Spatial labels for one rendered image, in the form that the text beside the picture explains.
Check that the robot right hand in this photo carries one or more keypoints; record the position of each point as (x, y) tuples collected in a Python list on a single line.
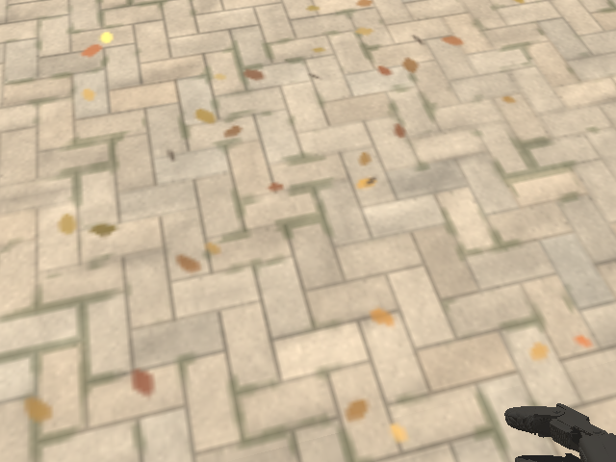
[(567, 427)]

